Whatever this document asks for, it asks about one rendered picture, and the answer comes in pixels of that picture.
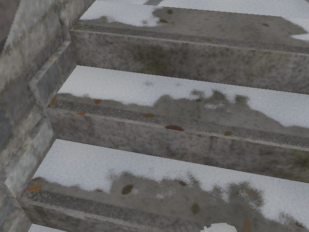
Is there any right robot thigh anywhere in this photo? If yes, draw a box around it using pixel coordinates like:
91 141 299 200
200 222 237 232

